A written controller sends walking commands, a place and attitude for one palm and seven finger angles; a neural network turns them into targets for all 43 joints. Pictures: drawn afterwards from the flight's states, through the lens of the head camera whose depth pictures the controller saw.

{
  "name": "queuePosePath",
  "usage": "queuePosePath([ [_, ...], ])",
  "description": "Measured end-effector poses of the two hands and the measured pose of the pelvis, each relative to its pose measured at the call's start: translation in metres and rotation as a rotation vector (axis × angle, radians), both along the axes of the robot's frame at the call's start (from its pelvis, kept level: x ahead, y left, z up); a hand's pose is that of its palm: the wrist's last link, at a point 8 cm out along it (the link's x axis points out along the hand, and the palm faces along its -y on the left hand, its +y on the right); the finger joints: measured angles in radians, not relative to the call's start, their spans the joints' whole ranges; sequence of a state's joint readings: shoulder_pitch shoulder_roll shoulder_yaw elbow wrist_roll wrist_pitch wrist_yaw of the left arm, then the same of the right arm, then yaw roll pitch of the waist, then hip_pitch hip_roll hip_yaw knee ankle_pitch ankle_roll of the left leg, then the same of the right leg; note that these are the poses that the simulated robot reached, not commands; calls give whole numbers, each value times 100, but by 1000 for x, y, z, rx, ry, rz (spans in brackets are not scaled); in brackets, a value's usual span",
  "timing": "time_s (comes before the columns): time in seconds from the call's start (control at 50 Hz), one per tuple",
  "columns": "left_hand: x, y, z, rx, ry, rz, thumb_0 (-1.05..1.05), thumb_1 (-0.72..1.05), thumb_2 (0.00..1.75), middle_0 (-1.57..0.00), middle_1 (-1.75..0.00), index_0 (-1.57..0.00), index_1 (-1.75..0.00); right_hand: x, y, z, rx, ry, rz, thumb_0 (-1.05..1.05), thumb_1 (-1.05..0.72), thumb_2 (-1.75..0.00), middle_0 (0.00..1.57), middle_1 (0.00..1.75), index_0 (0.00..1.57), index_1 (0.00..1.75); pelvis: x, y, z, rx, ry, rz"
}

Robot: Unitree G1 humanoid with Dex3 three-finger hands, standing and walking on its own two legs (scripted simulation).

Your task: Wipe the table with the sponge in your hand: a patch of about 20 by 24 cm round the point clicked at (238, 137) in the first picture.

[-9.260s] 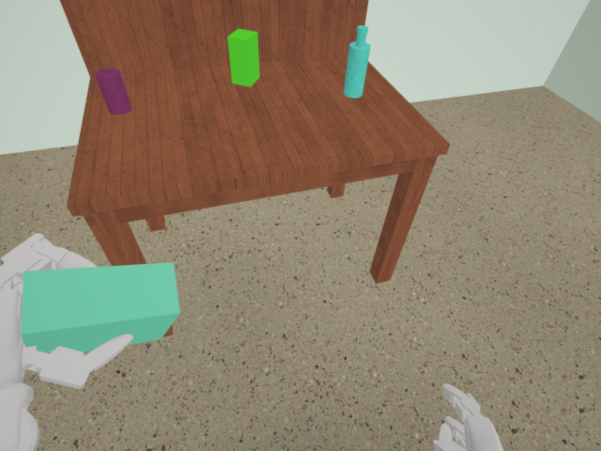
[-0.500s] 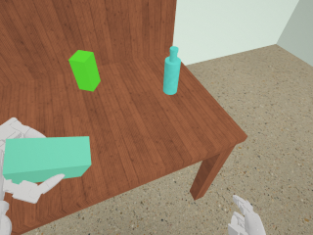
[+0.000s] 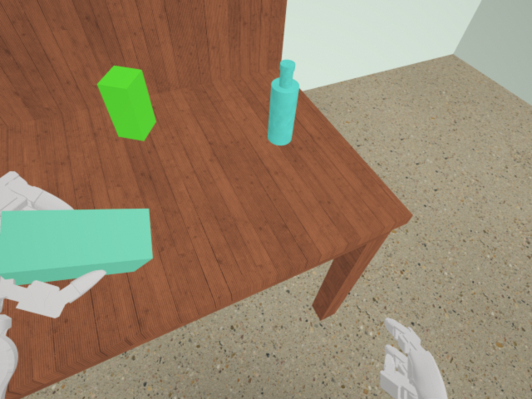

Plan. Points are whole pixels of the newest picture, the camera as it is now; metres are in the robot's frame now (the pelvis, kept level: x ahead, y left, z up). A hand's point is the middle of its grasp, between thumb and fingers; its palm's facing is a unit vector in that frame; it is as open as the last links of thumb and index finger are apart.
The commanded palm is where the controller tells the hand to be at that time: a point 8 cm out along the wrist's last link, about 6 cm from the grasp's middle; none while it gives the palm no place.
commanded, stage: come to a stop and stand still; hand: left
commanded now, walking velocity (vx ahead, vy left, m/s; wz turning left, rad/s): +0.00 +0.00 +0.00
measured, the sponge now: (102, 245) +0.25 +0.21 +0.15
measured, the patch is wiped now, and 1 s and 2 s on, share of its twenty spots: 0.00 0.00 0.00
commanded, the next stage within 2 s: look again from close up in 0.72 s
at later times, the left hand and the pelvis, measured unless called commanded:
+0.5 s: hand (5, 312) +0.17 +0.26 +0.16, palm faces +0.41 -0.86 -0.32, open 9.8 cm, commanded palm +0.11 +0.29 +0.18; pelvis -0.04 +0.01 +0.01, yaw +1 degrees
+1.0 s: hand (8, 301) +0.18 +0.26 +0.16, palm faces +0.37 -0.85 -0.38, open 9.8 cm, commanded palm +0.12 +0.29 +0.18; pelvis -0.04 +0.01 +0.01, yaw +1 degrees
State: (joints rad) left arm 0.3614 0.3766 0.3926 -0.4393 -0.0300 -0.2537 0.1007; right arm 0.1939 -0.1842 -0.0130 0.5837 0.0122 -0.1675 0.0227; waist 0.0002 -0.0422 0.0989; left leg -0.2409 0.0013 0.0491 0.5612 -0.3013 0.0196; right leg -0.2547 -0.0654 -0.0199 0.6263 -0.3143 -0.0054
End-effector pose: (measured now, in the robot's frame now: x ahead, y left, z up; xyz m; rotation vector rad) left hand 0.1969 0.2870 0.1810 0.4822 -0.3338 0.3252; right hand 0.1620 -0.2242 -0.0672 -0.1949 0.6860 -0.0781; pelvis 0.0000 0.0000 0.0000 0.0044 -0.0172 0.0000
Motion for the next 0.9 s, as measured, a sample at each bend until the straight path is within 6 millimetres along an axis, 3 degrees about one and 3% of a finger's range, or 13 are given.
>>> queuePosePath([
  [0.08,-9,-15,-3,29,46,-95,1,-46,101,-79,-134,-77,-134,-7,3,1,-4,13,-13,1,-90,-90,20,30,20,30,-2,0,1,-20,9,2],
  [0.24,-36,14,5,15,13,20,1,-46,101,-79,-134,-77,-134,-17,3,8,-44,29,2,1,-90,-90,20,30,20,30,-16,1,6,-28,1,12],
  [0.42,-63,12,-10,-102,15,44,1,-46,101,-79,-134,-77,-134,-21,12,23,-71,-38,35,1,-90,-90,20,30,20,30,-36,6,8,-35,-15,10],
  [0.68,-70,21,0,-47,-4,28,1,-46,101,-79,-135,-77,-134,-41,27,20,-54,-29,45,1,-90,-90,20,30,20,30,-47,14,10,-37,-13,12],
  [0.9,-62,19,-6,-47,42,22,1,-46,101,-79,-135,-77,-134,-46,23,11,-49,21,30,1,-90,-90,20,30,20,30,-42,14,10,-36,-11,12],
])
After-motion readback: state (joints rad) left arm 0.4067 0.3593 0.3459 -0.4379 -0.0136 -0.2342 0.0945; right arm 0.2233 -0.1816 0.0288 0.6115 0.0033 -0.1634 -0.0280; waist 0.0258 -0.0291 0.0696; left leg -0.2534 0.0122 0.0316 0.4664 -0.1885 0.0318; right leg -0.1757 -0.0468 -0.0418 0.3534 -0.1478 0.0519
